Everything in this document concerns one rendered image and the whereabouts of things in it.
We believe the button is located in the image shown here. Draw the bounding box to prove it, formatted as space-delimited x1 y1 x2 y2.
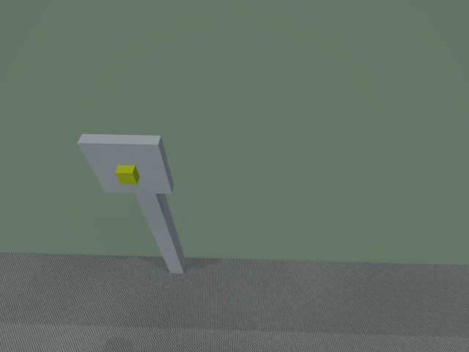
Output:
115 165 140 184

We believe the panel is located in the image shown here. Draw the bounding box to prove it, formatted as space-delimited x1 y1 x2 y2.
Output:
77 134 185 274

